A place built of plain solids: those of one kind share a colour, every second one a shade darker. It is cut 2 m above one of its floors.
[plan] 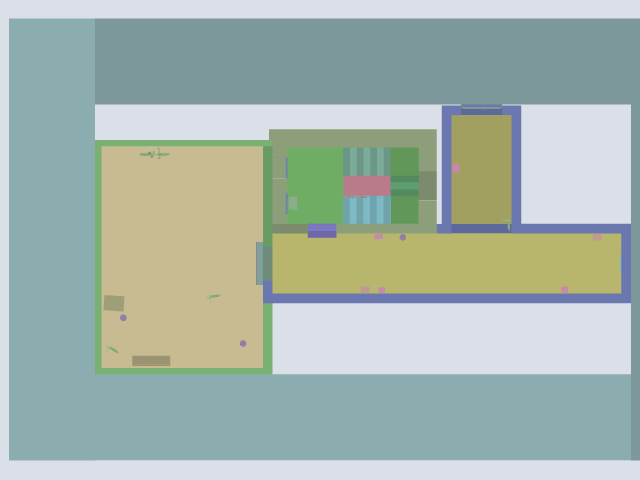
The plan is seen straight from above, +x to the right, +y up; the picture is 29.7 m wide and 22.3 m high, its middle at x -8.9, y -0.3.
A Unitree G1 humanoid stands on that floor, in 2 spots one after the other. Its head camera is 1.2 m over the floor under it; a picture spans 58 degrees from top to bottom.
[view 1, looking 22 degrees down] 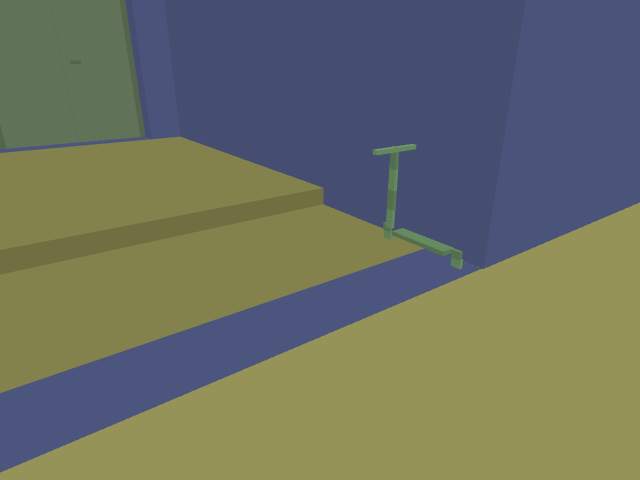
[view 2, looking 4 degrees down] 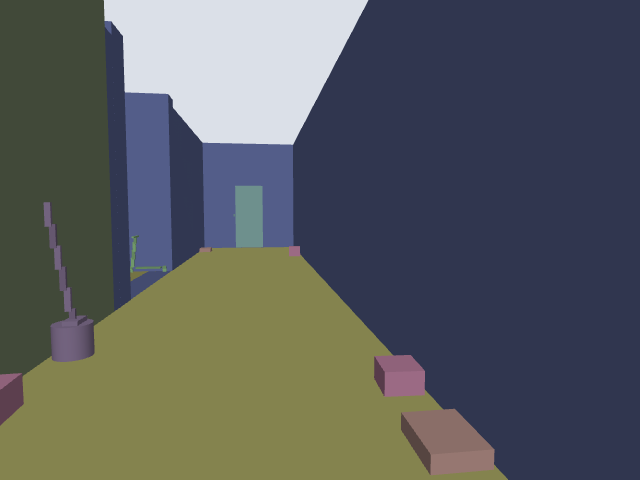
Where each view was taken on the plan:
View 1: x -2.29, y -1.40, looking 54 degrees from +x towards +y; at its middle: floor_arm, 3.21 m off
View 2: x -8.80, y -1.70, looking -8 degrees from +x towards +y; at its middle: wall_arm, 7.84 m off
